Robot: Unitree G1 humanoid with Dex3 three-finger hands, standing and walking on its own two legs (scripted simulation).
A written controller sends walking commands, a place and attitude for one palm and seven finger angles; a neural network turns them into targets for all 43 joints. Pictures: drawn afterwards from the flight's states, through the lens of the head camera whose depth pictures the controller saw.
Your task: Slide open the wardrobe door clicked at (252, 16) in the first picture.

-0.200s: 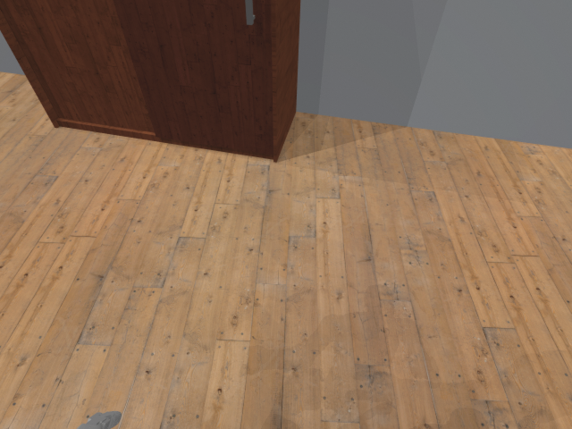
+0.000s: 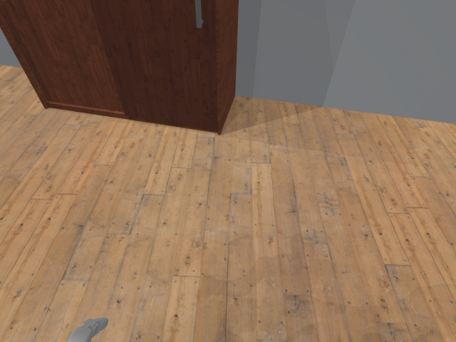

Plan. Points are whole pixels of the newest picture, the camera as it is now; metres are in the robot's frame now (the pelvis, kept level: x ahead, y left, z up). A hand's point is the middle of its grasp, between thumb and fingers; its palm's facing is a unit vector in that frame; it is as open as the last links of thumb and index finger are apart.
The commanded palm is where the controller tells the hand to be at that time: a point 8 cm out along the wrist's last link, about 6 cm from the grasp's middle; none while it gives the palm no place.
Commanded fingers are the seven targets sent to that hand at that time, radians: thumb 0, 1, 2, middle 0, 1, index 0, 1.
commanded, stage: stand and wait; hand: right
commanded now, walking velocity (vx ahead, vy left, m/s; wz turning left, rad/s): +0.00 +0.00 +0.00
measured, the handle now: out of the picture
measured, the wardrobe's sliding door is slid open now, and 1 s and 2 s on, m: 0.00 0.00 0.00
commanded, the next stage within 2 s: look at it before walking up in 0.62 s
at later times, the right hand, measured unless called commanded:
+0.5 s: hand out of the picture +0.05 -0.24 -0.15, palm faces -0.03 +0.94 -0.34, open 7.4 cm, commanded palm none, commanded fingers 0.00 -0.90 -0.90 0.20 0.30 0.20 0.30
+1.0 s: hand out of the picture +0.06 -0.23 -0.15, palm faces -0.03 +0.94 -0.33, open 7.4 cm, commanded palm none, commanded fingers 0.00 -0.90 -0.90 0.20 0.30 0.20 0.30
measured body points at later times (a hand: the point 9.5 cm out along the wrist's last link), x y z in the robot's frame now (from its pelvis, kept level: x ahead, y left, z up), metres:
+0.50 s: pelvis -0.02 +0.01 +0.00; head -0.02 +0.01 +0.45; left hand +0.05 +0.31 -0.13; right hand +0.05 -0.29 -0.13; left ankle -0.01 +0.14 -0.74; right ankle -0.01 -0.11 -0.74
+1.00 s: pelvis -0.02 +0.02 +0.01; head -0.02 +0.02 +0.46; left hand +0.06 +0.31 -0.13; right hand +0.06 -0.28 -0.13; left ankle -0.01 +0.14 -0.74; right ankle -0.01 -0.11 -0.74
